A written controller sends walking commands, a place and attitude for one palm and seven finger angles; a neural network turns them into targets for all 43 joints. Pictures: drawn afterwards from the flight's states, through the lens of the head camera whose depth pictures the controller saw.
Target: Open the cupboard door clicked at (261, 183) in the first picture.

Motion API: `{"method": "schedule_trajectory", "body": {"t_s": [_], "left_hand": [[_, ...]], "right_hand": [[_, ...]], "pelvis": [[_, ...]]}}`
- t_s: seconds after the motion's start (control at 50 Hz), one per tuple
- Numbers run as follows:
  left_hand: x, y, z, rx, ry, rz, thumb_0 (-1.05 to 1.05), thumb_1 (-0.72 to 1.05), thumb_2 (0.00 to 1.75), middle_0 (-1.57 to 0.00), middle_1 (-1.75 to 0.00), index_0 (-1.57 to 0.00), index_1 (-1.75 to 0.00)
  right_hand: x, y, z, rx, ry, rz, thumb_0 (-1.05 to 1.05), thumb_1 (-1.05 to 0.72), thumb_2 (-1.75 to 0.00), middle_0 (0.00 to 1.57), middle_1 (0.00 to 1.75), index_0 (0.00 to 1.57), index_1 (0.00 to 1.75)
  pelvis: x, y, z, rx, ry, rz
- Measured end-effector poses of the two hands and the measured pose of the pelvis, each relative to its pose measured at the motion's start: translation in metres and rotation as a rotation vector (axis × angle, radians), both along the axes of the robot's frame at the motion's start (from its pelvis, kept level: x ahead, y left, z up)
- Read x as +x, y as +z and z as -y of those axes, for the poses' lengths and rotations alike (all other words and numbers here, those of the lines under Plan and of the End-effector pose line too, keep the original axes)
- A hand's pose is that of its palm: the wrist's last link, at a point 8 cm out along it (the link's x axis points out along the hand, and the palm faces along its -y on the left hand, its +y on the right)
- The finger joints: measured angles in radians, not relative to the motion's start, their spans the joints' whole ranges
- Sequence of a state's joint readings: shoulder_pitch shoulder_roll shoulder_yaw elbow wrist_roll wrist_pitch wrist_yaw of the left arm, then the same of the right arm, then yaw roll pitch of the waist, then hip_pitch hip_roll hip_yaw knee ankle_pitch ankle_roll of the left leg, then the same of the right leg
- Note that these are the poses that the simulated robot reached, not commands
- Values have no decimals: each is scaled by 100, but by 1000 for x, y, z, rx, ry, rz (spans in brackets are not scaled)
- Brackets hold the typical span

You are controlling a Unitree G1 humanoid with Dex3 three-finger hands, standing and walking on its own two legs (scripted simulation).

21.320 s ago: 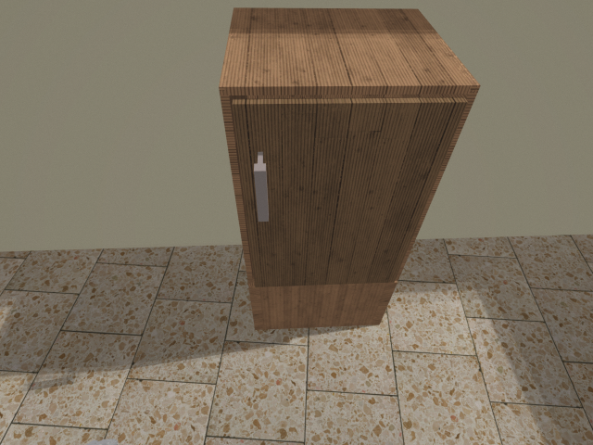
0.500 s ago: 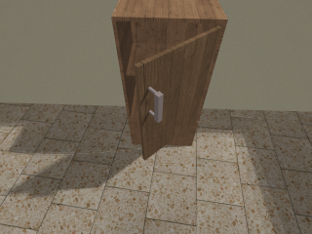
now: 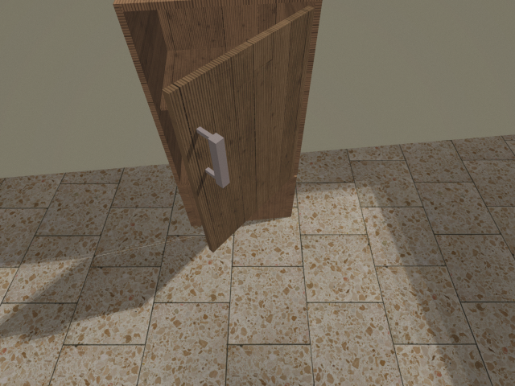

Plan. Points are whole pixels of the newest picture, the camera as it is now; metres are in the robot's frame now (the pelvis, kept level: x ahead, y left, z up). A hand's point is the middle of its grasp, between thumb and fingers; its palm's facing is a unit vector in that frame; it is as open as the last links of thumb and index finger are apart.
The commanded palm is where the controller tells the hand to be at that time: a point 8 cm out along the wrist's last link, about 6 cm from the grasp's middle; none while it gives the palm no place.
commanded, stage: walk to a spot facing it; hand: left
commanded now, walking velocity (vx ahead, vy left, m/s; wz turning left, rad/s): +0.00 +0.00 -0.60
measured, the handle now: (212, 157) +0.54 +0.14 -0.01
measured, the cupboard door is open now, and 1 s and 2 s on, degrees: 43 43 43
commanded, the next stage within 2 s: none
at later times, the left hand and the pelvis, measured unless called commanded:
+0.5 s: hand out of the picture +0.09 +0.16 -0.15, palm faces -0.14 -0.95 -0.27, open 7.4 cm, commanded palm none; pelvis +0.03 -0.03 +0.01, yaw -15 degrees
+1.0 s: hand (198, 298) +0.29 +0.15 -0.15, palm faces -0.53 -0.81 -0.24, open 7.4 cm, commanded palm none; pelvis +0.08 +0.01 +0.01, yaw -35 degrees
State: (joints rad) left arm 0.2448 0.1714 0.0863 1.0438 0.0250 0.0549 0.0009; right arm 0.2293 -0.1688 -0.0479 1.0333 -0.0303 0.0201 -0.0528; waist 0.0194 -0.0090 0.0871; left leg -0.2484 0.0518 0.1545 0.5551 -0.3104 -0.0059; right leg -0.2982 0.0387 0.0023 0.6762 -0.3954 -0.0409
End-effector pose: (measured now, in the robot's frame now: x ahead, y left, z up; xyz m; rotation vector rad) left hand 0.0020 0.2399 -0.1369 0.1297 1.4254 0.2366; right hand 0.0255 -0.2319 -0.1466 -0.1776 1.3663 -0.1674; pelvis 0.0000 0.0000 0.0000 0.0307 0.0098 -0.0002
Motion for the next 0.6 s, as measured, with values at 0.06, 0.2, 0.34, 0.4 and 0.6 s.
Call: {"method": "schedule_trajectory", "body": {"t_s": [0.06, 0.2, 0.34, 0.4, 0.6], "left_hand": [[25, 6, -1, 37, -42, 48, 0, 91, 90, -20, -29, -19, -30], [64, 23, 14, 92, -121, 134, 0, 91, 90, -20, -29, -19, -30], [81, 30, 33, 72, -194, 109, 0, 91, 90, -20, -30, -20, -30], [86, 29, 38, 58, -217, 102, 0, 91, 90, -20, -30, -20, -30], [105, 17, 26, 20, -297, 44, 0, 91, 90, -21, -30, -20, -30]], "right_hand": [[0, -7, 14, 7, -10, 17, 0, -91, -90, 20, 30, 20, 30], [20, -4, 49, 12, -60, 50, 1, -91, -90, 20, 30, 20, 30], [56, 15, 68, -11, -118, 180, 1, -91, -90, 20, 30, 20, 30], [69, 21, 72, -23, -136, 216, 1, -91, -90, 20, 30, 20, 30], [96, 38, 60, -54, -199, 290, 1, -91, -90, 20, 30, 20, 30]], "pelvis": [[0, -3, 9, 7, -29, 2], [2, 2, 32, 11, -81, -3], [11, 13, 39, 19, -169, -21], [16, 13, 38, 16, -204, -24], [39, 12, 22, -4, -319, -32]]}}
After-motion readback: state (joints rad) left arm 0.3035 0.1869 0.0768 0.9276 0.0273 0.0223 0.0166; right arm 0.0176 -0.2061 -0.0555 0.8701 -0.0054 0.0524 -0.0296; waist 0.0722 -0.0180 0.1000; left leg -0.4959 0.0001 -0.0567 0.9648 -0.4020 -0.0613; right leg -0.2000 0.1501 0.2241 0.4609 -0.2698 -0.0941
